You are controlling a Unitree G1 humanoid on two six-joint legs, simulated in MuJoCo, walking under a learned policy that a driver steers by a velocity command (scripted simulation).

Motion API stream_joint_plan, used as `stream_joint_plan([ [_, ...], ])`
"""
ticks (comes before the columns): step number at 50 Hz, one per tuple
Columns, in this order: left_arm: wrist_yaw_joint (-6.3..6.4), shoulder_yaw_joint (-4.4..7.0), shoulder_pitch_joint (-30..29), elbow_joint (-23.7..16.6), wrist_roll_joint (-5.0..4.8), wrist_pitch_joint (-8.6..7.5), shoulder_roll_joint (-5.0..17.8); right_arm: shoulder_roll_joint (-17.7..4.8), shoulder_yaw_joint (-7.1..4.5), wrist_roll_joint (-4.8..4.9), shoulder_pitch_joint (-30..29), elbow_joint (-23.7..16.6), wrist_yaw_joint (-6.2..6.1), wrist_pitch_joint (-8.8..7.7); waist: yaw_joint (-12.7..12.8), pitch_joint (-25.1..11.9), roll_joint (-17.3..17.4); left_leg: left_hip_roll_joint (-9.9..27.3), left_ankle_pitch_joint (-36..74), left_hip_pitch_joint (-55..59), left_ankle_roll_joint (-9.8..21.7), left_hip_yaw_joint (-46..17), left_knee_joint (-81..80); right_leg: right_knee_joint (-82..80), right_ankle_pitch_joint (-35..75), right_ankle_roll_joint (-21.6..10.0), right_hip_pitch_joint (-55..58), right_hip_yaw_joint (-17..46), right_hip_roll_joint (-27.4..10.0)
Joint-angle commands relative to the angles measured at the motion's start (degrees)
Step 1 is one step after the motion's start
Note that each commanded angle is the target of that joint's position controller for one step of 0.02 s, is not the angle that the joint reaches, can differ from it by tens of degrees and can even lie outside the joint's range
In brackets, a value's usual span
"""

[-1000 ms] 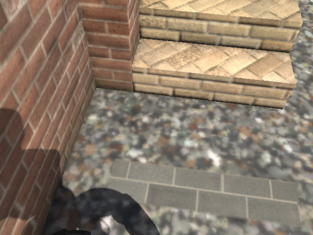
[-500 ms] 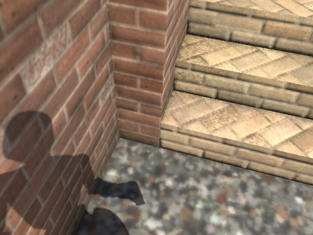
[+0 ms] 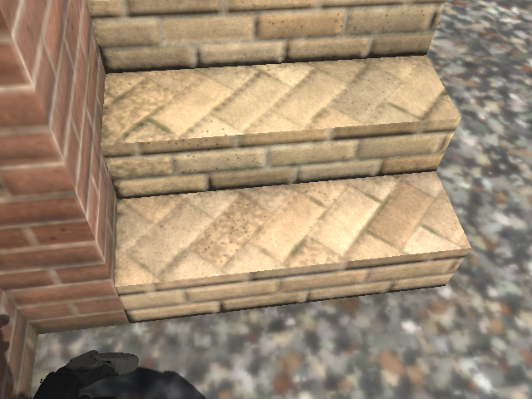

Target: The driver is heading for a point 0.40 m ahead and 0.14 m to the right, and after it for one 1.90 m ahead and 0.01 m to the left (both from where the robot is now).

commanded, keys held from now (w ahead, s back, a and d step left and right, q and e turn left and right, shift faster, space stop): w+e+shift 0.20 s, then e+shift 0.18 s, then q+shift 0.62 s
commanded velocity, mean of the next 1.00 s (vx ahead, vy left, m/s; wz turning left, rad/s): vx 0.42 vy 0.00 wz -0.17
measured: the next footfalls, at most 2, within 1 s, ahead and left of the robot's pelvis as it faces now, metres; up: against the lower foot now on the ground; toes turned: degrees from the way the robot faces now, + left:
right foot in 0.04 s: +0.22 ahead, -0.06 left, +0.00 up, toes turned -8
left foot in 0.42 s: +0.54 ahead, +0.03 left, +0.00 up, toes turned -25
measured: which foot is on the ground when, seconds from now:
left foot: down 0.00-0.06, up 0.08-0.40, down 0.42-0.70, up 0.72-1.00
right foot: up 0.00-0.02, down 0.04-0.40, up 0.42-0.68, down 0.70-1.00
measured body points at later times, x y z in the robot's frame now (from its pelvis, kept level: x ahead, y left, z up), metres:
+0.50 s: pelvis +0.43 -0.08 +0.02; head +0.48 -0.11 +0.47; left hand +0.65 +0.15 -0.09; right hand +0.43 -0.37 -0.09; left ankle +0.50 +0.05 -0.71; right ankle +0.27 -0.12 -0.56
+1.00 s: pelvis +0.60 -0.19 +0.05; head +0.65 -0.20 +0.50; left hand +0.67 +0.09 -0.08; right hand +0.83 -0.44 +0.01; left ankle +0.69 -0.09 -0.40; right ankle +0.53 -0.30 -0.70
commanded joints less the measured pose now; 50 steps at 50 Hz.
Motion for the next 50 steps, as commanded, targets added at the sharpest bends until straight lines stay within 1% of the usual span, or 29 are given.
stream_joint_plan([
  [1, 1.40, 1.58, 11.8, -0.4, -0.93, -0.39, 4.8, -17.0, -3.57, -0.37, -3.9, -4.7, 0.09, 2.32, 11.5, -6.3, 12.8, 14.4, 94.8, -6.5, 10.6, -2.0, 29.2, -0.3, -14.7, -3.2, 20.7, -3.9, 9.3],
  [2, 2.33, 2.95, 22.2, 2.4, 0.04, -0.70, 7.6, -18.2, -4.18, 0.46, -4.1, -6.0, 0.81, 2.34, 16.8, -12.3, 10.2, 14.2, 88.5, -16.4, 10.6, -3.0, 47.7, -4.4, -15.6, -5.3, 38.4, -1.1, 11.0],
  [3, 3.05, 4.46, 21.8, 4.6, 0.18, -0.89, 11.1, -12.4, -3.44, -0.22, -4.4, -8.0, 1.16, 1.28, 13.8, -14.3, 5.4, 9.0, 39.0, -35.8, 9.6, -7.0, 63.2, -7.0, -17.3, -6.1, 54.0, 14.1, 3.2],
  [4, 3.40, 6.21, 20.6, 4.0, 0.27, 0.07, 19.0, -5.9, -1.84, 1.19, -7.5, -14.9, 2.67, -0.09, 8.6, -18.4, -10.8, -5.2, -0.2, -61.7, 5.5, -11.8, 85.0, -19.3, -25.6, -16.0, 69.2, 49.2, -10.7],
  [5, 4.44, 6.62, 25.7, 4.5, 0.04, 0.12, 20.0, -8.4, -1.73, 0.50, -16.1, -17.9, 2.48, -1.59, 11.5, -19.7, 1.7, -3.8, 5.2, -67.5, 6.6, -23.4, 84.0, -27.6, -19.7, -13.1, 70.0, 57.3, -12.8],
  [7, 5.35, 5.30, 22.8, 7.2, 0.06, -1.54, 15.1, -7.0, -0.29, 0.07, -17.4, -17.0, 1.44, -2.51, 7.2, -6.3, 7.9, 1.2, 8.6, -63.6, 7.2, -24.4, 73.0, -29.9, -4.5, -9.5, 52.6, 46.3, -10.8],
  [9, 5.39, 2.38, 18.3, 6.5, -0.74, -3.74, 9.2, -5.9, 0.18, -1.93, -14.4, -16.0, 0.87, 0.29, 1.7, -2.9, 6.6, 3.4, 5.7, -55.4, 5.9, -24.5, 69.2, -30.0, 6.8, -8.3, 39.4, 37.6, -6.8],
  [12, 4.84, 1.71, 17.4, 7.1, -2.52, -5.21, 10.4, -6.5, 0.19, -2.86, -19.4, -18.7, 0.67, 2.46, 0.2, 3.0, 5.9, 2.8, 3.3, -50.9, 2.6, -20.2, 59.8, -29.4, 35.5, -6.2, 26.6, 27.2, -1.2],
  [15, 5.03, 2.57, 18.4, 7.8, -2.88, -3.08, 11.9, -4.1, 1.65, -1.89, -27.7, -22.8, 1.23, 2.91, 2.7, 2.6, 1.4, -3.8, 16.4, -44.9, 3.4, -14.7, 39.1, -25.1, 48.2, -0.5, 23.0, 20.4, 6.4],
  [17, 5.77, 2.35, 17.8, 7.0, -2.01, -2.13, 9.5, -4.7, 1.55, -0.26, -21.3, -19.8, -0.28, 3.14, 2.3, -4.1, -7.8, -7.4, 20.6, -36.0, 4.4, -15.4, 39.8, -15.4, 54.3, 2.7, 24.5, 21.7, 6.2],
  [19, 6.96, 2.82, 11.8, 4.2, -3.06, -1.81, 10.4, -10.4, -0.04, -2.48, -11.3, -17.6, -1.58, 3.51, -4.5, -7.5, 0.9, -5.1, 15.2, -21.4, 6.4, -23.3, 27.8, -2.9, 53.0, 8.1, 21.5, 26.4, 7.9],
  [20, 7.30, 2.69, 6.8, 3.5, -2.12, -2.94, 11.3, -11.7, -1.14, -1.06, 0.7, -11.9, -1.97, 2.69, -12.3, -9.3, 7.6, -8.3, 38.8, -9.3, 4.6, -14.8, 14.3, 14.2, 44.8, 11.4, 20.4, 22.9, 10.1],
  [21, 7.07, 2.18, 5.7, 2.5, -1.35, -3.61, 8.6, -10.3, -0.93, 1.32, 4.7, -7.1, -2.50, 2.10, -12.1, -6.5, 16.2, 1.0, 63.7, -0.5, 8.3, -23.4, 5.4, 33.5, -16.2, 13.2, 9.2, 17.9, 14.9],
  [22, 7.53, -0.03, 10.2, -0.6, -1.14, -4.72, 3.5, -9.9, 0.02, -0.92, 3.0, -6.9, -1.14, 1.35, -4.1, -7.5, 14.1, 14.2, 112.0, 8.3, 13.4, -33.6, 22.9, 47.2, -42.1, 12.4, -5.3, 16.8, 13.9],
  [23, 7.56, -0.26, 20.1, 2.0, -3.32, -4.28, 4.2, -10.0, -0.93, -2.82, 1.6, -8.7, -0.20, 0.34, -1.5, -19.2, 9.2, 24.2, 112.6, 16.8, 23.0, -42.5, 28.0, 51.5, -40.8, 12.5, -11.0, 23.2, 11.3],
  [25, 7.83, -1.34, 12.4, 0.7, -1.09, -3.12, 3.4, -7.9, -1.36, -2.52, -3.1, -6.9, -1.12, -0.83, -1.2, -15.2, 4.6, 23.1, 76.0, 6.0, 25.5, -46.8, 21.6, 51.3, -32.5, 11.5, -16.1, 28.2, 5.5],
  [27, 6.45, -1.86, 7.2, -1.1, 1.78, -1.21, 3.4, -5.0, 0.37, -0.72, -6.6, -5.4, -1.24, -0.94, 1.2, -6.7, 0.2, 16.3, 66.0, -11.6, 21.0, -39.1, 14.0, 43.0, -29.6, 12.4, -10.8, 22.9, 4.5],
  [29, 4.91, -3.50, 4.8, -3.8, 1.40, 0.83, 2.4, -6.1, 0.73, -0.25, -13.6, -5.7, -0.01, -0.81, 6.2, -2.8, 3.3, 4.9, 71.2, -31.5, 14.0, -26.1, 9.4, 16.4, -20.6, 13.9, 8.6, 9.8, 2.5],
  [31, 5.50, -4.96, 10.3, -2.7, -1.52, 2.05, -0.6, -9.6, -1.10, -0.48, -15.5, -7.1, 0.47, 0.30, 7.3, -7.0, 14.0, 1.1, 75.6, -37.1, 12.7, -24.7, 10.5, 2.9, -5.0, 14.9, 29.2, 8.1, 5.6],
  [33, 6.98, -3.25, 20.2, 0.3, -1.83, 1.75, 3.6, -10.7, -2.12, -0.43, -19.2, -9.3, 1.40, 0.88, 13.1, -11.6, 10.9, 0.8, 68.0, -33.9, 11.1, -27.0, 23.4, -13.1, 12.2, 12.6, 39.1, 12.4, 1.9],
  [34, 7.61, -2.74, 20.6, -0.7, -0.66, 1.11, 4.3, -10.7, -2.49, 1.37, -18.6, -10.0, 2.48, 1.88, 14.4, -14.2, 4.5, -2.9, 49.3, -36.7, 10.1, -26.3, 30.8, -18.9, 18.9, 12.0, 46.6, 8.6, 3.0],
  [36, 6.94, -1.33, 21.4, 0.6, 1.43, -1.00, 8.9, -2.8, -1.51, 3.04, -15.1, -11.0, 1.02, 3.06, 11.5, -8.3, -8.0, -11.6, -7.8, -59.0, 7.2, -20.4, 68.0, -20.7, 71.8, 7.2, 57.4, 18.1, -15.0],
  [37, 6.28, 0.29, 27.6, 1.0, 1.49, -1.07, 11.7, -0.1, -1.54, 2.56, -3.9, -11.9, -0.20, 4.01, 7.5, -20.3, -13.3, -10.1, -18.3, -63.4, 6.0, -21.9, 95.6, -10.9, 102.8, -0.9, 64.0, 22.2, -29.5],
  [38, 5.88, 0.93, 26.1, 0.7, 0.89, -0.20, 11.3, -2.0, -2.05, 1.59, -5.9, -12.7, -1.80, 5.17, 7.7, -23.1, -3.4, -9.6, -14.3, -66.4, 6.4, -20.2, 108.6, -13.9, 86.2, -3.4, 59.5, 21.6, -30.9],
  [40, 7.09, 0.08, 18.0, 1.8, -0.24, -0.52, 8.2, 0.8, -1.58, 0.27, -17.9, -17.6, -4.38, 7.59, 5.3, -10.8, -4.1, -8.1, -16.0, -80.0, 6.2, -18.9, 125.8, -23.5, 48.0, -2.8, 51.0, 19.7, -27.3],
  [43, 8.81, -1.72, 19.5, 8.2, -1.09, -1.57, 3.0, 2.8, -0.54, -0.67, -25.8, -23.7, -2.78, 9.74, 0.4, 0.3, -2.8, -5.8, -14.3, -89.6, 8.7, -23.9, 130.1, -30.0, 20.7, 3.5, 42.4, 13.7, -25.1],
  [47, 7.87, -1.45, 14.7, 8.4, -0.67, -1.72, 4.7, 5.5, 1.10, -1.11, -28.1, -29.9, -1.70, 11.62, -5.9, 1.0, -0.1, -6.2, -4.4, -86.4, 8.6, -19.1, 117.8, -33.0, 19.2, 5.8, 31.3, 0.9, -18.4],
  [48, 9.82, -1.09, 2.3, 5.7, -3.00, 1.79, 4.7, 3.4, 2.69, 1.21, -27.8, -32.9, -0.60, 10.27, -7.8, 3.0, -4.8, -2.5, 0.5, -81.8, 3.8, -19.1, 103.7, -33.5, 21.8, 6.6, 24.9, -4.6, -12.9],
  [50, 12.55, 1.08, 1.6, 2.2, -1.99, 5.14, 13.4, 4.0, 3.96, 1.75, -28.8, -33.9, 0.53, 8.04, -8.0, -7.4, -7.7, -3.6, -0.2, -60.2, 2.9, -12.4, 77.4, -34.1, 35.1, 4.6, 23.0, -6.9, -8.4],
])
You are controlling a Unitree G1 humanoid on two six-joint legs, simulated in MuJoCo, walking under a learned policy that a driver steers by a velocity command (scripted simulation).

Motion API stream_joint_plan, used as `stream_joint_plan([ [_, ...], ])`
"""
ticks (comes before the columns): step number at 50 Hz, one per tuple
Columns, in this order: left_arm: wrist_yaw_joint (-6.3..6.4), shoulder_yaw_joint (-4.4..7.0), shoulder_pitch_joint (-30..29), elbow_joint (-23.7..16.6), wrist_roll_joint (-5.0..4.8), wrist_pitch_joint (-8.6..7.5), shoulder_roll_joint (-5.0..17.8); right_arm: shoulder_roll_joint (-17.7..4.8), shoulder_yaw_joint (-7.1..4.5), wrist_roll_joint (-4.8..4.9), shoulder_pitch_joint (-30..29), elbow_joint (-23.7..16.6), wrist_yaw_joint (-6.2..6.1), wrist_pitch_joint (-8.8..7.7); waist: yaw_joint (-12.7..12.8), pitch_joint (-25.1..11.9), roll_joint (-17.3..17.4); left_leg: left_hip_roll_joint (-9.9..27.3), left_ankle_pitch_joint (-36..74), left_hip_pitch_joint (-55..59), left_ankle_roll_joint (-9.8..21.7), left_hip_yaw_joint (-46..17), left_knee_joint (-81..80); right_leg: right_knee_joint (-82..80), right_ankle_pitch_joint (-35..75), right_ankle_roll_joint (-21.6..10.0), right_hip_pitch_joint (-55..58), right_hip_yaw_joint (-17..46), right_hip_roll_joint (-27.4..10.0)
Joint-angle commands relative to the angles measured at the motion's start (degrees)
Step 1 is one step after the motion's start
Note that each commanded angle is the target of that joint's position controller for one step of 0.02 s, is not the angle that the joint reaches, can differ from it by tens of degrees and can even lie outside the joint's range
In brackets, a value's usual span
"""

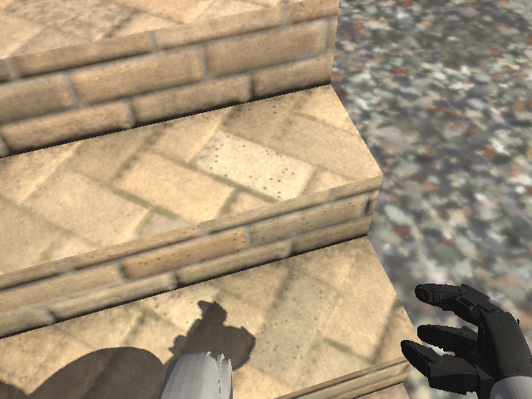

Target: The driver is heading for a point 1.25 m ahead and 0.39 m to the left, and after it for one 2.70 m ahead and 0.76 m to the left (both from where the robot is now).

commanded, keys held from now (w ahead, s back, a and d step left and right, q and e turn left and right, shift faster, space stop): q+shift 0.42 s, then shift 0.58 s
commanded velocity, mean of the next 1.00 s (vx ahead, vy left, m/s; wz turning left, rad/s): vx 0.01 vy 0.00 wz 0.60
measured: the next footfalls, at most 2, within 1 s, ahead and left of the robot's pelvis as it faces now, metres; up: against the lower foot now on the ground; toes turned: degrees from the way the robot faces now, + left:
left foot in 0.08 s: +0.15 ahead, +0.11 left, +0.20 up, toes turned +5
right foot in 0.68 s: +0.24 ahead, -0.12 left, +0.20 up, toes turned +33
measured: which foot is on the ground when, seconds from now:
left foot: up 0.00-0.06, down 0.08-0.70, up 0.72-1.00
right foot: down 0.00-0.08, up 0.10-0.66, down 0.68-1.00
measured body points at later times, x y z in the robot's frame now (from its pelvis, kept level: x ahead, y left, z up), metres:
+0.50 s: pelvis +0.09 +0.00 +0.17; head +0.10 +0.05 +0.62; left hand +0.17 +0.27 +0.07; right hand +0.37 -0.13 +0.11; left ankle +0.12 +0.10 -0.56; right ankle +0.19 -0.13 -0.39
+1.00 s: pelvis +0.17 -0.04 +0.17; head +0.18 -0.05 +0.62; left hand +0.21 +0.19 +0.08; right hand +0.43 -0.17 +0.06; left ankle +0.11 +0.09 -0.53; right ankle +0.21 -0.14 -0.56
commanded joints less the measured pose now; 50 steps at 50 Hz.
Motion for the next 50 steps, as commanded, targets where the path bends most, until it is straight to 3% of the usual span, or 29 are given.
stream_joint_plan([
  [1, 1.98, 4.03, -15.1, -12.2, -0.51, 1.85, 17.3, -2.0, 1.09, 1.14, 6.1, -3.8, 1.11, -2.11, -6.1, -16.7, -11.0, -0.4, -2.0, 33.3, -0.7, 3.7, -29.3, -0.7, 71.7, -10.9, -6.7, -1.2, -6.7],
  [3, 0.26, 4.01, -15.3, -12.6, -0.95, 0.50, 16.4, -7.8, -0.49, -1.18, 16.6, 1.0, 1.95, -1.58, -4.9, -27.5, -9.0, -4.4, -5.2, 41.5, 4.3, 3.9, -36.6, 15.2, 109.0, -13.8, 6.3, -0.7, -11.5],
  [4, -0.77, 3.36, -13.7, -13.0, -1.61, -0.74, 14.4, -12.2, -2.31, -1.26, 20.8, 1.1, 2.71, -1.18, -6.0, -29.0, -5.1, -5.9, -3.0, 48.4, 8.8, -6.6, -51.2, 30.1, 96.4, -12.0, 2.4, 2.4, -10.6],
  [5, -2.81, 1.88, -14.2, -16.7, 0.37, -1.80, 7.7, -21.4, -4.86, -1.77, 22.4, 2.0, 1.83, -0.29, -3.9, -26.5, 24.2, 6.3, 8.7, 59.1, 20.9, -45.8, -78.6, 55.0, 13.0, -5.6, -24.1, 6.9, 5.2],
  [6, -5.84, 2.37, -15.3, -15.5, 0.99, -3.63, 8.0, -24.0, -5.54, -4.28, 16.5, -1.5, 0.04, 0.15, -5.1, -29.1, 21.8, 14.2, 7.9, 58.9, 27.8, -73.3, -95.8, 91.3, -10.1, -1.8, -34.8, 20.8, 17.3],
  [8, -7.31, 0.56, -23.5, -20.2, -0.80, -4.86, 0.6, -14.2, -2.66, -1.05, 15.9, 3.4, 0.47, -1.51, -1.8, -10.0, 6.1, 9.0, 3.1, 47.0, 18.4, -56.5, -88.5, 98.7, -7.6, -1.7, -47.9, 22.2, 14.2],
  [9, -6.45, -0.91, -20.8, -20.1, 0.15, -5.12, -3.0, -12.6, -2.82, 0.88, 13.6, 5.5, 0.27, -1.48, 2.9, -2.4, 1.1, 6.0, 4.8, 41.9, 15.8, -48.2, -84.2, 97.5, -4.8, -1.5, -50.9, 20.3, 13.2],
  [10, -5.99, -1.16, -16.7, -20.5, 0.23, -4.61, -2.7, -11.0, -2.55, 1.06, 10.1, 5.7, 0.06, -1.34, 6.6, -1.5, 0.6, 3.1, 6.6, 37.6, 14.8, -43.1, -82.9, 99.7, -3.9, -1.0, -48.2, 19.3, 12.7],
  [15, -4.06, -2.42, -13.7, -24.2, 0.86, -4.28, -3.9, -8.3, -1.54, 1.30, 8.4, 4.6, -0.67, 0.43, 8.5, -6.7, 1.1, -1.8, 18.1, 40.5, 12.2, -29.5, -83.0, 88.4, 3.2, -0.2, -46.2, 15.6, 11.2],
  [19, -1.94, -3.16, -15.9, -25.8, 0.79, -2.07, -6.6, -10.2, -1.59, -0.65, 9.2, 1.2, -2.84, 3.43, 6.3, -12.3, 8.1, -1.6, 25.2, 47.4, 11.3, -31.6, -87.0, 83.1, 3.2, 3.6, -43.8, 12.7, 13.8],
  [22, -1.25, -2.77, -15.3, -25.3, -0.45, -1.09, -7.0, -8.6, -1.75, -0.19, 7.5, -1.4, -2.96, 3.14, 5.6, -9.9, 8.1, -1.6, 13.1, 47.0, 10.5, -32.7, -90.3, 65.3, 2.4, 4.8, -39.3, 12.8, 12.9],
  [23, -3.23, -1.71, -8.6, -25.9, 2.76, -2.15, -2.8, -9.1, -0.44, -6.52, 18.7, 5.4, 0.59, -3.11, 3.6, -12.1, 23.9, 0.7, 12.9, 47.0, 12.2, -34.0, -91.3, 72.0, 3.5, 4.8, -45.8, 18.0, 9.8],
  [25, -1.53, -0.30, -10.0, -25.1, 1.05, -5.03, 3.7, -10.7, -1.79, -5.58, 18.2, 3.7, 2.77, -7.45, -2.4, -12.9, 9.2, 9.7, 17.7, 58.6, 17.6, -43.5, -86.2, 84.7, -2.3, 9.6, -54.5, 21.2, 10.1],
  [27, 1.14, -0.66, -16.1, -26.2, -1.39, -6.58, 3.1, -8.9, -0.83, -3.06, 17.2, 2.7, 3.96, -8.82, -3.3, -10.3, 3.6, 9.9, 20.0, 60.0, 18.2, -42.1, -83.5, 79.4, -4.7, 9.4, -56.6, 22.1, 7.9],
  [28, 1.23, -0.92, -16.1, -26.0, -0.72, -6.40, 1.4, -8.2, 0.02, -1.28, 13.9, 1.9, 3.80, -9.17, -1.6, -11.2, 3.6, 7.5, 19.9, 54.5, 17.1, -39.1, -84.9, 70.5, -4.1, 8.5, -49.2, 19.5, 7.3],
  [30, -1.86, -1.70, -17.6, -26.6, 3.17, -5.25, -3.5, -9.3, -0.31, 0.99, 8.7, 2.2, 2.29, -8.57, -0.5, -9.0, 6.8, 0.3, 16.0, 42.8, 12.3, -32.2, -90.8, 44.6, -9.3, 5.5, -31.1, 10.6, 7.6],
  [32, -5.41, -2.13, -12.1, -24.2, 3.41, -4.47, -6.2, -12.6, -1.84, -1.00, 8.3, 3.6, 1.71, -5.65, -1.4, -11.0, 10.8, 2.0, 21.3, 45.1, 12.8, -37.7, -93.2, 26.0, -4.8, 4.0, -21.1, 10.8, 9.6],
  [34, -7.10, -1.60, -3.6, -18.7, 1.67, -4.49, -4.9, -11.4, -0.97, -0.52, 9.4, 8.5, 3.42, -2.11, 3.1, -12.6, 1.5, 3.9, 20.4, 48.7, 11.5, -40.1, -88.2, 1.6, 14.7, 3.6, -8.5, 15.0, 5.6],
  [35, -7.77, -0.06, -3.0, -17.7, 2.20, -5.64, -0.9, -10.6, -1.11, -1.05, 21.6, 13.4, 4.66, -1.44, -0.7, -18.1, -2.9, -0.3, 13.8, 45.7, 6.8, -33.0, -83.5, 7.9, 24.0, -0.6, 3.8, 15.7, 0.4],
  [36, -9.30, 1.57, -4.0, -17.4, 1.80, -6.39, 5.4, -7.6, -0.65, -1.01, 29.2, 14.7, 6.05, -0.86, -5.6, -20.4, -12.2, -8.9, 0.7, 32.4, -1.9, -22.5, -78.9, 14.9, 46.3, -11.9, 16.4, 25.1, -7.7],
  [37, -9.22, 2.75, -5.9, -20.0, 3.45, -5.77, 5.6, -9.3, -0.99, -0.63, 22.7, 13.9, 6.20, -1.33, -0.4, -19.9, -6.5, -6.7, -0.6, 29.4, -5.2, -19.9, -77.9, 13.7, 32.0, -14.7, 14.8, 30.0, -10.5],
  [38, -8.51, 3.37, -3.4, -19.5, 2.50, -5.49, 5.0, -8.0, -0.96, -0.28, 12.9, 12.0, 5.39, -1.59, 4.2, -15.0, -5.0, -4.8, 2.6, 30.8, -5.7, -17.6, -74.5, 9.4, 15.6, -14.8, 7.8, 31.3, -9.3],
  [40, -7.77, 2.07, -11.0, -23.4, 1.83, -4.92, 1.4, -8.1, -1.42, 0.26, 9.6, 11.3, 3.60, -3.56, 4.3, -9.8, -8.2, -4.8, -1.6, 30.4, -8.2, -15.7, -50.7, 4.3, 7.3, -14.7, -4.9, 33.1, -11.6],
  [42, -6.78, 0.76, -12.9, -25.2, 3.47, -3.68, -0.7, -10.2, -2.48, -0.85, 10.9, 11.4, 1.51, -6.41, 4.0, -8.2, -5.0, -5.6, -0.5, 26.7, -7.4, -14.4, -30.4, 3.9, 5.7, -15.5, -8.9, 28.3, -10.0],
  [45, -8.19, -3.35, -10.3, -23.2, 2.92, -1.74, -6.3, -7.7, -1.98, 1.45, 7.5, 11.0, 0.31, -8.69, 5.0, -7.5, -1.9, -5.7, 4.9, 19.0, -6.5, -18.3, -30.3, 6.4, 6.1, -14.8, -5.1, 24.4, -7.6],
  [47, -9.29, -5.67, -11.2, -22.9, -1.46, -3.89, -9.8, -4.6, -1.21, 0.71, 9.8, 13.4, 2.50, -9.31, 2.7, -6.2, -1.2, -1.4, 0.8, 19.8, -9.4, -16.9, -53.6, 6.5, -5.6, -9.2, -1.5, 20.9, -4.1],
  [48, -9.39, -4.60, -12.2, -21.3, -3.60, -4.07, -6.2, -2.7, -0.49, -0.27, 12.4, 14.8, 3.99, -8.72, -0.1, -5.4, -1.3, 1.2, -1.8, 26.8, -10.4, -10.4, -70.9, 5.3, -12.8, -6.0, -3.5, 17.5, -0.8],
  [49, -9.69, -2.10, -11.8, -19.0, -4.41, -2.90, 0.1, -0.1, 0.41, -0.57, 14.7, 16.8, 6.30, -7.86, -1.3, -4.3, -0.4, 0.2, 2.8, 39.7, -10.3, -2.7, -87.9, 5.5, -17.6, -4.7, -9.5, 14.0, 3.3],
  [50, -10.48, -0.43, -3.9, -14.8, -2.19, -2.72, 1.4, -0.2, 0.52, -0.95, 12.6, 19.0, 8.99, -6.82, 3.4, -2.7, -5.3, -2.4, 9.6, 51.1, -8.7, -1.0, -80.8, 3.7, -17.1, -4.6, -17.7, 15.3, 2.1],
])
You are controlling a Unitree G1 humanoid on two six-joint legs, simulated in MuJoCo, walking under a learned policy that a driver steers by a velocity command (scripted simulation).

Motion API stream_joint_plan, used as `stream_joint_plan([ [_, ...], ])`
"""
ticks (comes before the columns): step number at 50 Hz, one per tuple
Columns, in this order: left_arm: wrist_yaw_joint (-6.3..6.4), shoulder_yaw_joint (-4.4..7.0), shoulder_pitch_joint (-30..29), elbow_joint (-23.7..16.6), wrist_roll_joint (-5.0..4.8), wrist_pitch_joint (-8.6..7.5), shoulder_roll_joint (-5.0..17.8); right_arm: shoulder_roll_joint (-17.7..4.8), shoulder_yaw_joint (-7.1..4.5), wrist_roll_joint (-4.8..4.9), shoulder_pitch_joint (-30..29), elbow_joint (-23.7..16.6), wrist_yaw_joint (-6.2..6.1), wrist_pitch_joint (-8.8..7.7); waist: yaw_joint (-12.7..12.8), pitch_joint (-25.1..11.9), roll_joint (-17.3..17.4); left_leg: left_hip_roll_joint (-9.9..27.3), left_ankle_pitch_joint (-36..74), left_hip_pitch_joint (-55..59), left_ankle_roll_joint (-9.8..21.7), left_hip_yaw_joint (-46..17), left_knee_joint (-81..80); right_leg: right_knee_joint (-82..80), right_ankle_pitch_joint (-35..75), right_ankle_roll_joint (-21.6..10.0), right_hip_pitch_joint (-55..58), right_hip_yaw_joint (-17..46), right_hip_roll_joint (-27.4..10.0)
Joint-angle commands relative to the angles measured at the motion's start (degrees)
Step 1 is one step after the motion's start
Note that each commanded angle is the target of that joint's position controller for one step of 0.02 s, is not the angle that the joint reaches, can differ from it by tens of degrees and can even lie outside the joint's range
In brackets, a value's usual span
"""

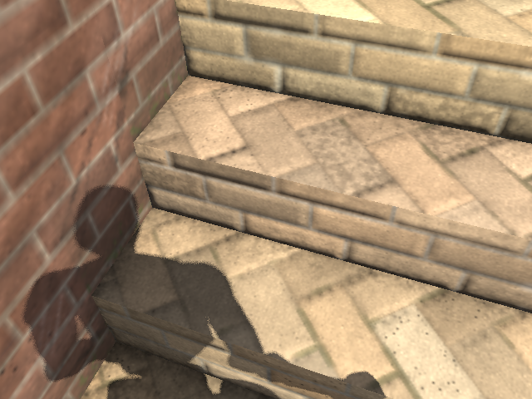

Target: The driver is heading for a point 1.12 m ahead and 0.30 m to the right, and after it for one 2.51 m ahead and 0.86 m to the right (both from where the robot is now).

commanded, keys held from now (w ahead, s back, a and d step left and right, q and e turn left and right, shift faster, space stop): shift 0.86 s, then w+shift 0.14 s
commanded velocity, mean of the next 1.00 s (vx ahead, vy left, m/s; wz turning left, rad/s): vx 0.04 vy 0.00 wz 0.02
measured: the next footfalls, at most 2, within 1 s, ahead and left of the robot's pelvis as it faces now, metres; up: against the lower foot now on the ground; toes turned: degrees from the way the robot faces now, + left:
left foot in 0.04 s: +0.09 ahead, +0.12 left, +0.00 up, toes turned -3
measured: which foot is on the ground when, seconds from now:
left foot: up 0.00-0.02, down 0.04-1.00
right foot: down 0.00-1.00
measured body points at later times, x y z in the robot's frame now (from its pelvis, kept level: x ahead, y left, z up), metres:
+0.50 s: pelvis +0.02 +0.03 +0.01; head +0.04 +0.03 +0.46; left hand +0.06 +0.27 -0.14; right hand +0.09 -0.20 -0.13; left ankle +0.05 +0.13 -0.73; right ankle -0.03 -0.10 -0.73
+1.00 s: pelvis +0.00 +0.02 +0.01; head +0.00 +0.03 +0.46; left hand -0.03 +0.25 -0.15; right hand -0.02 -0.19 -0.15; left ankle +0.03 +0.12 -0.71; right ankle -0.03 -0.10 -0.73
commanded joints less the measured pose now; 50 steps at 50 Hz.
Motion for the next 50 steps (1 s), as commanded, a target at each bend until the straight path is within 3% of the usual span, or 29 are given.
stream_joint_plan([
  [1, -2.17, 5.23, 3.0, 2.2, 1.50, 0.14, 13.1, 0.7, 1.71, -1.79, 0.3, -1.3, 4.26, 0.66, -0.3, 1.9, -9.3, -0.3, 15.8, 13.5, 3.1, 6.2, -13.0, -10.1, -2.8, -2.3, -5.6, 10.9, -8.2],
  [2, -3.31, 4.17, -3.3, 0.2, 2.16, 0.05, 9.3, -0.9, 1.87, -1.67, -0.5, -3.2, 2.65, 0.45, -3.2, 0.0, -7.3, 2.9, 23.2, 13.3, 5.9, 1.6, -17.0, -7.7, 4.1, -2.2, -4.4, 12.6, -10.5],
  [3, -3.41, 2.86, -5.1, 0.1, 2.31, -1.09, 4.9, -1.2, 2.15, -1.01, -4.2, -5.4, 1.43, -0.16, -2.0, -1.6, -6.0, 5.0, 28.0, 12.8, 9.5, -0.7, -21.5, -4.3, 8.8, -1.7, -1.7, 10.8, -9.7],
  [4, -1.96, 2.25, 2.5, -0.3, 3.42, -2.93, 2.5, -3.8, 1.90, 1.30, -13.2, -8.2, 0.45, -1.07, 5.3, -4.4, -0.7, 4.7, 29.5, 6.8, 16.0, -1.6, -16.8, -0.9, 15.0, 0.3, 4.7, 4.0, -5.1],
  [5, -0.81, 3.01, -0.5, 0.2, 3.25, -3.07, 5.2, -1.0, 2.28, 0.79, -12.5, -7.9, -0.02, -0.07, 2.9, -4.7, -2.5, 5.0, 29.1, 3.5, 18.1, -1.6, -17.8, 0.3, 18.8, 0.7, 8.9, 3.5, -4.2],
  [6, -0.73, 3.81, -1.1, -0.1, 2.98, -3.08, 6.7, 0.5, 2.83, 0.11, -10.0, -7.2, -0.13, 0.50, 1.5, -5.7, -2.9, 5.2, 27.5, 4.8, 16.9, -0.6, -18.1, 1.0, 21.2, -0.7, 9.1, 4.0, -4.3],
  [7, 5.07, 3.42, -1.2, 2.8, -0.32, -0.98, 3.9, -2.8, 1.54, -0.03, 0.8, -1.2, -2.94, 2.57, 1.3, -1.3, -5.9, 8.7, 32.1, 10.0, 13.3, -3.0, -19.4, -3.8, 27.6, -0.6, 6.6, 6.6, -6.7],
  [8, 7.57, 3.45, 1.3, 4.0, -0.07, -0.16, 5.5, -3.2, 1.42, 0.54, 2.6, -0.8, -3.93, 3.00, 1.0, 0.8, -4.9, 8.2, 32.7, 10.5, 12.3, -2.5, -19.4, -4.1, 29.4, 0.2, 6.4, 6.2, -6.3],
  [9, 9.00, 3.92, 2.4, 5.7, 0.89, 0.54, 6.9, -2.3, 1.76, 0.69, 1.8, -0.6, -4.32, 2.81, 1.4, 0.8, -2.7, 7.7, 34.4, 12.0, 11.6, -2.1, -19.6, -5.5, 28.3, 0.3, 6.5, 6.6, -6.2],
  [11, 9.97, 4.66, 3.4, 7.7, 1.91, 1.67, 7.7, -0.3, 2.47, 0.86, 0.7, -0.2, -4.52, 2.41, 2.3, -1.4, -0.3, 7.2, 36.9, 14.9, 11.1, -1.2, -20.3, -7.4, 26.0, 0.4, 8.1, 6.6, -6.2],
  [12, 10.42, 5.04, 2.0, 7.8, 1.90, 2.36, 8.5, -0.2, 2.37, 1.42, 1.4, 0.2, -4.74, 2.19, 1.6, -3.1, -0.3, 7.3, 37.7, 16.1, 11.6, -1.1, -21.3, -7.3, 26.3, 0.5, 9.3, 6.8, -6.1],
  [14, 10.97, 5.31, 2.7, 9.7, 1.87, 3.04, 8.1, -0.2, 2.39, 1.07, 1.5, 1.1, -5.05, 1.81, 2.1, -3.6, -0.8, 7.3, 36.8, 17.4, 11.9, -1.0, -22.4, -8.5, 23.7, 0.6, 10.2, 6.8, -5.9],
  [19, 11.19, 5.60, 6.3, 15.5, 2.48, 3.33, 6.7, 0.9, 2.47, 0.10, 2.8, 3.2, -5.29, 1.47, 2.8, -1.7, -0.7, 7.2, 32.1, 17.8, 12.0, -0.8, -25.1, -10.6, 18.5, 0.9, 10.5, 6.3, -5.6],
  [20, 9.44, 6.54, 7.6, 15.2, 1.37, 1.44, 11.0, 0.1, 1.85, -0.75, 4.5, 3.5, -5.87, 2.11, 2.9, -5.2, -0.7, 7.4, 35.8, 21.6, 13.8, -0.7, -26.0, -9.6, 17.4, -1.3, 10.5, 5.5, -5.5],
  [21, 8.63, 6.51, 7.3, 16.3, 1.13, 0.50, 10.2, -0.3, 1.63, -1.05, 4.0, 3.7, -6.14, 2.52, 3.1, -4.5, 0.1, 7.5, 35.9, 22.2, 14.2, -0.5, -26.1, -10.5, 15.4, -1.6, 9.8, 5.9, -5.6],
  [23, 8.39, 6.25, 6.7, 17.6, 1.66, 0.06, 9.3, 0.1, 1.47, -1.22, 4.4, 4.2, -6.39, 2.94, 2.7, -1.3, -0.4, 7.6, 33.4, 21.1, 14.3, -0.2, -27.2, -11.5, 13.0, -1.7, 8.2, 6.1, -5.7],
  [31, 9.18, 5.48, 10.9, 22.1, 1.98, 1.11, 8.6, 1.8, 1.67, -0.89, 9.6, 7.6, -6.18, 3.65, 2.7, 5.7, -0.6, 7.3, 20.1, 17.6, 14.0, -0.1, -31.3, -13.6, 5.9, -2.5, 5.6, 6.4, -5.8],
  [36, 9.33, 5.07, 12.6, 23.9, 1.72, 0.87, 7.7, 3.4, 1.89, -0.53, 11.9, 9.3, -6.20, 3.91, 2.7, 7.7, -1.0, 7.3, 12.8, 16.3, 13.7, -0.5, -32.2, -14.0, 3.9, -3.0, 4.4, 6.6, -5.7],
  [43, 9.26, 4.41, 14.1, 25.4, 1.60, 1.03, 6.2, 4.4, 2.35, -0.36, 14.0, 10.9, -5.95, 4.06, 2.6, 8.5, -0.3, 7.2, 10.6, 15.2, 13.5, -0.1, -32.0, -13.8, 3.1, -3.4, 3.1, 6.9, -5.7],
  [44, 9.00, 4.63, 14.9, 25.6, 1.66, 1.04, 6.7, 3.9, 2.14, -0.29, 14.9, 11.5, -5.89, 4.24, 2.8, 7.5, 0.1, 6.5, 3.0, 14.5, 14.1, -0.3, -32.2, -13.3, -3.3, -3.9, 3.4, 6.5, -4.6],
  [45, 8.72, 5.45, 15.1, 25.1, 1.69, 1.13, 8.8, 1.6, 1.22, -0.06, 15.2, 11.5, -5.86, 4.65, 3.3, 7.7, -0.2, 5.1, -8.3, 11.6, 15.5, 0.0, -30.2, -11.1, -13.3, -5.4, 2.6, 6.4, -3.3],
  [46, 8.45, 6.07, 14.5, 24.0, 1.78, 1.21, 10.6, 0.3, 0.83, -0.11, 13.4, 10.5, -5.69, 5.27, 4.3, 9.1, -1.6, 4.7, -16.5, 5.9, 16.4, -0.1, -27.4, -11.2, -21.7, -7.1, 0.9, 8.8, -4.3],
  [47, 8.42, 5.88, 13.3, 22.8, 1.65, 1.04, 10.1, 1.8, 1.28, 0.18, 7.6, 7.8, -5.62, 5.36, 5.8, 11.8, -3.5, 3.7, -13.7, -2.4, 16.3, 1.5, -22.2, -12.3, -23.3, -8.7, 1.6, 12.4, -6.4],
  [48, 8.44, 5.51, 14.0, 22.8, 2.06, 0.61, 9.4, 5.0, 2.15, 0.33, 3.4, 5.8, -5.17, 4.80, 7.2, 11.9, -8.1, 0.9, -4.7, -8.5, 15.6, 6.9, -13.8, -16.2, -25.6, -10.9, 4.5, 18.1, -10.0],
  [49, 8.44, 6.59, 13.9, 23.3, 2.43, 0.13, 11.8, 7.1, 2.43, -0.15, 1.4, 4.0, -4.62, 4.40, 7.2, 9.7, -15.4, 0.7, 4.3, -9.1, 15.0, 11.9, 2.8, -22.8, -32.5, -15.0, 2.8, 27.1, -17.4],
  [50, 8.50, 7.61, 10.7, 22.5, 2.30, -0.60, 13.4, 5.2, 1.60, -0.81, 0.6, 2.5, -4.47, 4.01, 6.8, 10.0, -15.8, 3.8, 5.7, -10.6, 14.0, 10.0, 19.5, -27.4, -32.8, -18.9, -3.6, 33.4, -23.1],
])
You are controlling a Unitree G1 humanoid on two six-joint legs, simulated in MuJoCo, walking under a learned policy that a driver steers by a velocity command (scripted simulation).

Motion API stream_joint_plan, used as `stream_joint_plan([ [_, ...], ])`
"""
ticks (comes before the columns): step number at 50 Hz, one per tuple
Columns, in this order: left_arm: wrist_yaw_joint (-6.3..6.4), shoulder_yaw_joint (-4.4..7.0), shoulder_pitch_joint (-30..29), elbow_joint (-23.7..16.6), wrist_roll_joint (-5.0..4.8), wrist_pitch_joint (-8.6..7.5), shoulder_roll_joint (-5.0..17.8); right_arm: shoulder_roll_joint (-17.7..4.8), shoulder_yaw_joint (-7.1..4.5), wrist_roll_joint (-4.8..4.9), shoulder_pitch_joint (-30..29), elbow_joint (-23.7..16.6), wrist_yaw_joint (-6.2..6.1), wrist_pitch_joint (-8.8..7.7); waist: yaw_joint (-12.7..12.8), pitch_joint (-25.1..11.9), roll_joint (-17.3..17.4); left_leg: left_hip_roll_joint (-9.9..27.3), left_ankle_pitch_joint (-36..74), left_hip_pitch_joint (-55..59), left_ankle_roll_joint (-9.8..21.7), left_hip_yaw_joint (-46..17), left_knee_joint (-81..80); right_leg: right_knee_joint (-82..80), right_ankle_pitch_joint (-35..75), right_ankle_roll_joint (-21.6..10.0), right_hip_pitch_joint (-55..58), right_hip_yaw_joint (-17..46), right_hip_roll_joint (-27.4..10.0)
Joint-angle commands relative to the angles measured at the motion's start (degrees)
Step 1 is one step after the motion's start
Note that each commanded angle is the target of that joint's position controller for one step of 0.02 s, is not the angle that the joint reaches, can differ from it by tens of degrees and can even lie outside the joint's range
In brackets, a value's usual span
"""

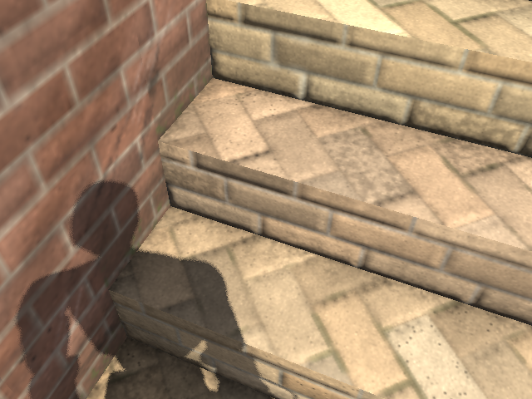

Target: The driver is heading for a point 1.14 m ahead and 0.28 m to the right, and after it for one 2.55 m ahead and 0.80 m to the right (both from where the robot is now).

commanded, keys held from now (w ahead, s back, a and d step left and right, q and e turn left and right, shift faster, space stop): w+shift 1.00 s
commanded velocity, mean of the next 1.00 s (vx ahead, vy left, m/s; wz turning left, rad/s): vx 0.66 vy -0.21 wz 0.00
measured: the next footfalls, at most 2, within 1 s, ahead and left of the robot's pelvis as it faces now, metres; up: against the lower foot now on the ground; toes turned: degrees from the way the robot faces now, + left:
right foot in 0.54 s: +0.25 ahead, -0.06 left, +0.20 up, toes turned -5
left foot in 0.98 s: +0.57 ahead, +0.03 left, +0.39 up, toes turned +8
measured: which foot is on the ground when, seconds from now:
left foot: down 0.00-0.54, up 0.56-0.96, down 0.98-1.00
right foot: down 0.00-0.14, up 0.16-0.52, down 0.54-0.98, up 1.00-1.00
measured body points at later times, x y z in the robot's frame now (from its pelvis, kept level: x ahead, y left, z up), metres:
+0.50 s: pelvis +0.14 +0.02 +0.03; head +0.14 +0.02 +0.48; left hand +0.46 +0.12 +0.04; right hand +0.03 -0.15 -0.13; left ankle +0.03 +0.10 -0.72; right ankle +0.25 -0.07 -0.49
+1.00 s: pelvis +0.38 -0.03 +0.24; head +0.45 -0.02 +0.68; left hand +0.31 +0.17 +0.09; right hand +0.65 -0.17 +0.16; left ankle +0.53 +0.03 -0.36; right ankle +0.23 -0.08 -0.46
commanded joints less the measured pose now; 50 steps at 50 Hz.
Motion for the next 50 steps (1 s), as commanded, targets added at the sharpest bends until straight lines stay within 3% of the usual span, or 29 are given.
stream_joint_plan([
  [1, 0.24, 3.55, -5.5, -3.6, 0.68, -2.77, 12.4, -3.6, -1.61, -1.71, -8.2, -9.6, 0.82, -1.65, -1.5, 7.8, -10.4, 4.5, 0.4, -15.9, -1.6, -1.8, 35.7, -22.0, -24.9, -14.6, -9.6, 27.5, -21.8],
  [5, 1.33, 2.19, -10.2, -3.8, 1.14, -3.50, 7.8, -5.1, -2.06, 1.21, 3.9, -6.1, 2.00, -2.06, -9.0, 4.2, 2.4, -0.2, -7.9, 4.7, 0.1, 10.9, -9.2, -8.4, -17.3, -8.9, -10.7, 5.8, -6.6],
  [7, 0.44, 1.93, -8.8, -3.9, 1.60, -2.54, 5.1, -2.2, -1.16, -0.32, 12.1, -0.5, 1.04, -2.41, -9.2, 3.1, 7.2, -2.1, -0.3, 22.5, 1.0, 11.4, -13.9, 18.0, -11.6, -12.7, -23.8, 3.7, -4.8],
  [8, -1.17, 0.73, -15.3, -6.9, 0.05, -4.25, 2.0, -1.3, -0.79, -0.04, 18.4, 1.1, 0.86, -3.35, -14.0, 1.2, 12.7, 3.6, 1.0, 29.3, 2.1, -1.2, -11.6, 40.8, -3.5, -10.9, -37.1, 3.5, -0.5],
  [10, -3.03, -0.42, -10.7, -11.3, -0.06, -7.00, -1.2, -10.1, -2.85, -2.92, 10.7, -0.8, 0.74, -5.08, -5.1, 0.3, 16.4, 27.2, -39.0, 30.2, 10.8, -55.0, -41.5, 78.4, 4.7, -5.2, -59.7, 11.6, 2.5],
  [13, -2.92, -2.25, -26.1, -20.0, 2.26, -8.01, -1.9, -4.8, -1.30, -3.23, 8.5, 2.8, -0.39, -7.71, -4.6, 3.5, -1.0, 22.6, -14.5, 22.7, 8.5, -27.9, -32.5, 104.2, 12.7, -4.3, -69.0, 9.1, -3.8],
  [14, -2.71, -4.73, -36.5, -26.9, -5.63, -10.22, -3.8, -3.3, -0.25, -0.27, 11.0, 8.3, 0.44, -7.88, -7.5, 8.7, -0.8, 20.2, -2.4, 26.8, 7.5, -27.5, -32.7, 118.7, 11.3, -1.8, -80.9, 6.9, 1.2],
  [17, -0.36, -6.35, -34.7, -32.6, -8.01, -10.22, -4.8, -2.7, 1.54, -1.03, 12.1, 15.1, 2.23, -7.76, -2.7, 9.7, -0.8, 19.6, 4.9, 25.0, 4.9, -17.1, -33.2, 130.3, 3.7, -4.3, -88.6, 9.3, -0.7],
  [20, 1.36, -7.15, -34.5, -34.8, -9.12, -4.07, -3.4, -4.9, 4.10, 1.39, 0.0, 11.0, 4.00, -8.75, 3.9, 10.0, -9.5, 11.2, 11.6, -14.8, 1.0, 7.8, -44.8, 84.7, 17.2, -4.9, -46.5, 0.6, -2.7],
  [21, -1.22, -7.44, -30.9, -30.0, -3.63, -1.38, -4.9, -6.4, 2.68, 1.54, 0.0, 8.5, 1.65, -10.06, 2.3, 7.2, -6.4, 10.5, 18.1, -17.9, 3.8, 4.4, -51.3, 79.6, 10.7, -4.8, -34.0, -11.1, -0.7],
  [23, -2.34, -6.09, -24.9, -24.5, -2.76, -0.96, -3.7, -9.9, 1.98, 5.09, 5.9, 7.7, -0.43, -9.30, 2.3, -4.5, -2.8, 9.1, 68.0, -4.8, 6.4, 8.7, -43.0, 64.4, 5.0, -4.9, -12.4, -16.8, 4.1],
  [25, -1.73, -3.89, -11.9, -20.5, -0.73, -0.48, -0.9, -18.8, -1.90, 2.21, 5.7, 5.4, -0.93, -8.63, 8.8, -13.0, 11.7, 15.2, 112.8, 19.2, 10.1, 8.3, -19.9, 57.2, -15.7, -4.8, -13.6, -14.5, 6.2],
  [26, -0.88, -3.12, -15.1, -21.8, -7.82, -2.70, 2.1, -17.1, -1.09, 2.85, 7.5, 5.5, -2.38, -6.79, 10.3, -12.1, 14.7, 15.6, 130.8, 20.0, 8.6, 7.7, -7.4, 43.3, -25.4, -3.2, -8.0, -10.1, 7.5],
  [27, -0.83, -1.28, -10.3, -18.2, -7.05, -3.96, 7.2, -16.3, -1.88, -0.23, 1.6, 1.7, -3.01, -7.23, 12.2, -12.6, 10.9, 13.6, 115.0, 14.0, 9.0, 6.3, 6.4, 30.7, -31.0, -4.2, -2.7, 2.0, 4.0],
  [29, -0.89, 1.12, -6.0, -13.2, 1.36, -1.41, 17.8, -7.9, -1.99, -3.40, -15.9, -11.2, -1.81, -11.64, 14.3, 0.2, -26.6, -9.3, -2.4, -24.6, 0.9, -4.9, 70.4, -9.6, 5.3, -19.6, -0.7, 51.0, -16.7],
  [30, -2.42, -0.72, -11.0, -13.1, 0.42, 0.82, 10.0, -4.8, -2.25, -1.36, -16.8, -15.1, -2.72, -11.35, 7.2, 9.0, -15.2, -11.8, -14.4, -42.0, -1.2, -4.6, 86.6, -2.8, 22.6, -24.0, 2.8, 42.7, -16.9],
  [31, -1.07, 0.92, -13.4, -16.7, 0.47, 0.09, 9.5, -1.0, -1.84, -5.25, -12.7, -14.0, 0.13, -6.59, 3.0, 9.0, -4.1, -5.9, -10.5, -39.2, 0.6, -15.2, 74.2, 4.4, 11.6, -19.1, -6.5, 28.7, -11.1],
  [34, -2.03, -1.50, -22.2, -19.3, 2.08, -1.59, 1.2, -5.8, -3.46, -6.51, -5.0, -15.1, -2.13, -0.23, -6.0, 7.6, -0.1, -4.5, -5.6, -33.1, -4.2, -3.8, 73.4, -2.3, -7.4, -12.9, -17.9, 14.8, -9.1],
  [35, -2.42, -1.81, -24.1, -21.3, 1.35, -2.31, 0.4, -7.2, -3.55, -5.69, -5.7, -15.9, -3.03, 1.13, -6.3, 9.6, 0.5, -3.4, -5.4, -29.0, -5.2, -2.2, 68.9, -6.2, -3.3, -12.8, -24.0, 11.5, -9.0],
  [36, -6.97, -4.88, -17.7, -18.0, -2.96, -2.85, -7.1, -9.3, -3.46, 3.58, -9.4, -16.4, -3.43, -2.11, -1.4, 12.7, -3.5, -7.0, -11.6, -33.0, -8.5, -0.3, 74.9, -7.4, -2.2, -17.1, -26.1, 13.2, -12.8],
  [37, -8.13, -3.70, -12.5, -17.9, -2.00, -2.95, -2.6, -6.5, -2.59, 5.77, -13.0, -17.1, -4.42, -3.77, 0.2, 12.5, -3.8, -6.1, -9.8, -37.6, -8.7, -3.7, 76.2, -8.4, 2.9, -17.3, -20.7, 13.7, -13.8],
  [40, -7.21, -0.97, -0.5, -15.2, 0.34, -4.60, 6.1, -2.4, -1.48, 5.46, -22.6, -19.7, -4.45, -6.41, 7.4, 8.2, -2.5, -7.8, -16.9, -57.1, -7.7, 0.2, 85.3, -12.1, 15.0, -19.9, 7.6, 14.3, -15.2],
  [43, -6.22, -0.12, 8.2, -12.1, -2.29, -5.22, 7.2, -2.6, -0.02, 6.28, -35.9, -26.2, -1.87, -7.82, 11.6, 10.4, 1.3, -4.9, -21.3, -70.7, -6.2, 7.5, 68.9, -20.0, 20.4, -16.0, 22.7, 7.9, -13.6],
  [45, -5.04, -0.83, 4.0, -14.5, -4.62, -5.21, 6.0, -2.7, 1.20, 6.95, -25.7, -25.7, 0.25, -5.49, 2.7, 2.3, 4.2, -2.7, -7.9, -27.3, -4.8, 18.4, 38.2, -20.5, 45.6, -11.6, 3.1, -4.5, -4.0],
  [46, -4.90, -0.43, 4.1, -16.1, -5.09, -5.15, 11.4, 0.8, 2.25, 9.18, -13.5, -25.1, -0.60, -4.48, -4.1, -11.0, 1.1, -4.7, 0.5, 16.3, -4.8, 16.4, 31.3, -16.2, 71.6, -11.8, -11.0, -3.0, -5.8],
  [47, -4.50, 1.34, -3.2, -18.6, -3.25, -6.39, 21.8, -5.5, -1.31, 10.42, 0.4, -23.3, -1.71, -4.31, -13.5, -23.7, -7.9, -8.2, -8.8, 41.0, -5.2, 13.7, 33.9, -5.9, 111.4, -12.7, -14.9, -1.1, -11.0],
  [48, -4.56, 2.43, -5.5, -17.9, -2.55, -6.03, 23.7, -12.9, -4.92, 8.38, 9.3, -20.3, -4.17, -3.16, -19.6, -24.8, -8.9, -6.7, -9.2, 41.3, -4.4, 12.3, 24.4, 3.3, 113.6, -12.3, -11.0, -1.1, -10.7],
  [49, -5.38, 0.68, -3.6, -13.9, -1.27, -6.62, 17.1, -16.2, -6.45, 4.84, 8.7, -17.9, -5.80, -2.59, -19.5, -18.1, -2.4, 1.3, 1.9, 44.8, -2.0, -4.4, 5.7, 23.8, 36.1, -11.0, -21.2, 2.1, -2.5],
  [50, -7.07, 0.22, -4.6, -19.3, 3.22, -7.87, 13.8, -21.5, -8.14, -4.03, 5.9, -19.7, -8.71, -0.77, -15.3, -30.2, 7.7, 20.9, -9.6, 41.7, 4.2, -67.0, -20.7, 69.7, 16.6, -6.7, -31.1, 17.5, 9.0],
])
